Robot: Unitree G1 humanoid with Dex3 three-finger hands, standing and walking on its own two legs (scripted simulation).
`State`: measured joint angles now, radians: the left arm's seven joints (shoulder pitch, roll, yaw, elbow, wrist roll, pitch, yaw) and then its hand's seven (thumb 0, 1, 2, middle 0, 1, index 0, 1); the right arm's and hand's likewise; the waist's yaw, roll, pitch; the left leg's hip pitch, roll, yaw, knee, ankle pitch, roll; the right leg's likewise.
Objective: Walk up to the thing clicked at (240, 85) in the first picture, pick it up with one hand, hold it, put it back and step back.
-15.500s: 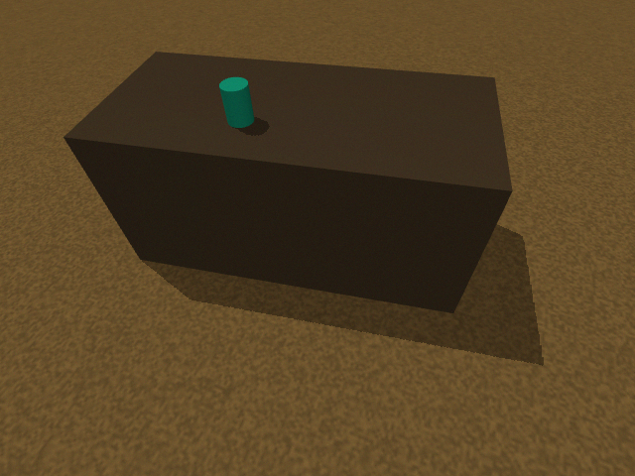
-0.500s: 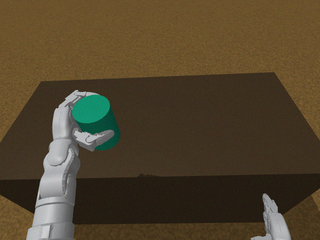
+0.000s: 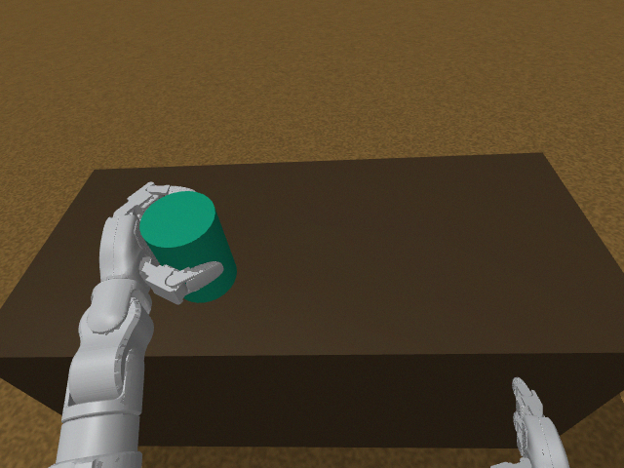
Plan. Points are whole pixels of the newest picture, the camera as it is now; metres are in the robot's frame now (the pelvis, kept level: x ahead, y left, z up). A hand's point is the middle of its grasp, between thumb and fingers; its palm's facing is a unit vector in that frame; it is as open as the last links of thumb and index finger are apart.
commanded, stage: hold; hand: left
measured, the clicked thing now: (193, 249) +0.34 +0.16 +0.14
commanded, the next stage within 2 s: none
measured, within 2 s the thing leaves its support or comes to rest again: neither
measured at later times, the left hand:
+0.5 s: hand (176, 235) +0.33 +0.17 +0.17, palm faces +0.13 -0.99 -0.02, open 11.2 cm
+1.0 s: hand (177, 229) +0.34 +0.17 +0.17, palm faces +0.11 -0.99 -0.02, open 11.2 cm
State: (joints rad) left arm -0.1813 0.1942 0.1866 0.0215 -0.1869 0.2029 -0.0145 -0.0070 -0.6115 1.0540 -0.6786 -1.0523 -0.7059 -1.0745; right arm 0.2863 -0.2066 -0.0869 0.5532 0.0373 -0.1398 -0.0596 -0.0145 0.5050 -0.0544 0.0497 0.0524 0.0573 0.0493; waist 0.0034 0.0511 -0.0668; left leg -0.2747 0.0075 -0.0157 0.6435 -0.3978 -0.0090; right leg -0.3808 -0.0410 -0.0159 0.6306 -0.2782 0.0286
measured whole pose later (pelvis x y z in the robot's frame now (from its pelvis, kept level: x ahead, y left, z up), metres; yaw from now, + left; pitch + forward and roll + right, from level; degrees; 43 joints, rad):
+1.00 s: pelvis +0.00 +0.00 +0.01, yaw +0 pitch +1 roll +0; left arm -0.21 0.21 0.21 0.01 -0.19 0.25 -0.03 -0.01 -0.61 1.05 -0.68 -1.05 -0.71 -1.07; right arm 0.21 -0.22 -0.11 0.68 0.03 -0.19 -0.06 -0.01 0.50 -0.06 0.05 0.05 0.06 0.05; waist 0.00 0.05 -0.06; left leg -0.22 0.01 -0.02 0.56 -0.36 -0.01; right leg -0.32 -0.04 -0.02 0.55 -0.25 0.03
